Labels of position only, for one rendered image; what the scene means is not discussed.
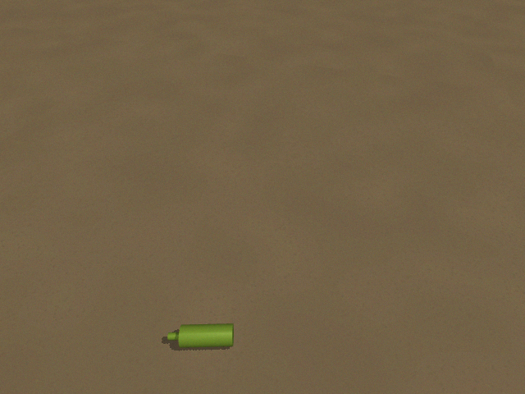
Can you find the bottle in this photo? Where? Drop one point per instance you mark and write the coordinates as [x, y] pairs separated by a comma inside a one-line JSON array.
[[204, 335]]

